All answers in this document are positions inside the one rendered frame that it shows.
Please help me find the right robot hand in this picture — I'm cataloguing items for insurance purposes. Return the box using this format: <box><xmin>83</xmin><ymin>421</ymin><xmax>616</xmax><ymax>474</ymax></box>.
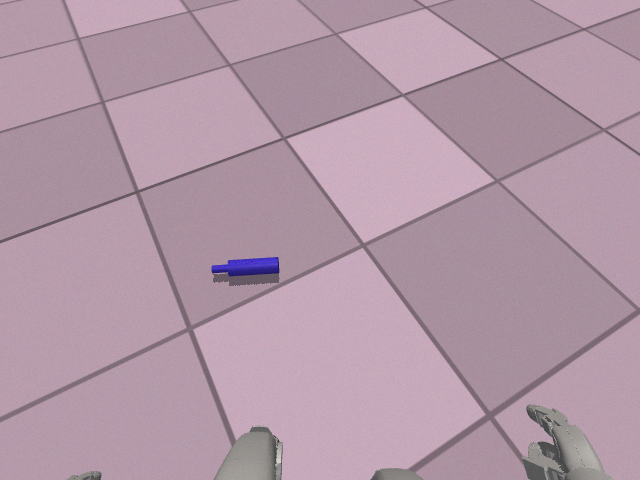
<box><xmin>522</xmin><ymin>404</ymin><xmax>604</xmax><ymax>480</ymax></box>

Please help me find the bottle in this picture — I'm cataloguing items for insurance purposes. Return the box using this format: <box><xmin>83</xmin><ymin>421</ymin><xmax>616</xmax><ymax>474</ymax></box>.
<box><xmin>211</xmin><ymin>257</ymin><xmax>279</xmax><ymax>276</ymax></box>

